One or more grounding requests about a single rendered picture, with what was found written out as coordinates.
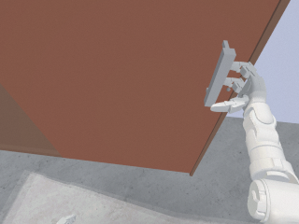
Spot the robot right upper arm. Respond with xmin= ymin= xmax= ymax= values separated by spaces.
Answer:
xmin=247 ymin=178 xmax=299 ymax=224

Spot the robot left hand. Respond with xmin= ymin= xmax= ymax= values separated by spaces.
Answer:
xmin=56 ymin=214 xmax=77 ymax=224

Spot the robot right hand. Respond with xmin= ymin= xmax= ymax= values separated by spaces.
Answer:
xmin=210 ymin=61 xmax=267 ymax=114

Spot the wardrobe door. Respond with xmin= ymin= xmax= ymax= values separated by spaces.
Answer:
xmin=0 ymin=0 xmax=279 ymax=174
xmin=0 ymin=83 xmax=57 ymax=151

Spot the handle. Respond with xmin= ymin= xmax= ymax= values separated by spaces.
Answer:
xmin=204 ymin=40 xmax=236 ymax=107

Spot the robot right forearm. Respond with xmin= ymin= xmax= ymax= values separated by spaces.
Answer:
xmin=243 ymin=102 xmax=299 ymax=185

